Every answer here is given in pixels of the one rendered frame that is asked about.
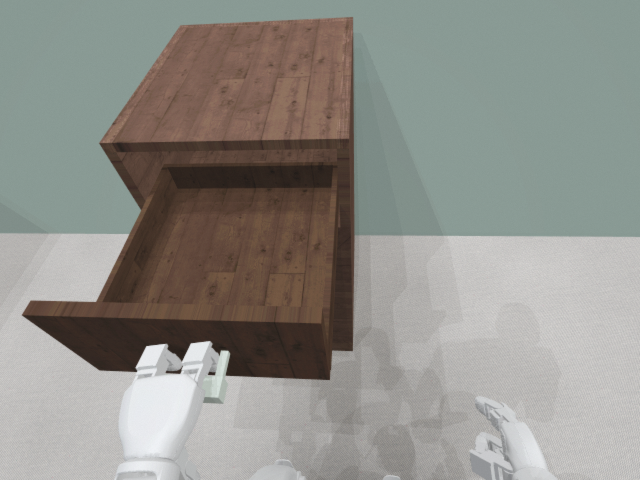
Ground robot right hand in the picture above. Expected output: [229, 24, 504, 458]
[469, 396, 549, 480]

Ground robot left hand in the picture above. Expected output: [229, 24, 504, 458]
[118, 341, 220, 480]

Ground left robot shin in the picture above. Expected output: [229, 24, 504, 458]
[274, 459, 293, 468]

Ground drawer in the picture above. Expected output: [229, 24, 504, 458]
[22, 162, 339, 380]

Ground handle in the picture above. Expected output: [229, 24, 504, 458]
[165, 351, 230, 404]

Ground cabinet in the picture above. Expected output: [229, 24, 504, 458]
[99, 17, 354, 351]

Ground robot left forearm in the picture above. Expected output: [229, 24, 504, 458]
[114, 457, 181, 480]

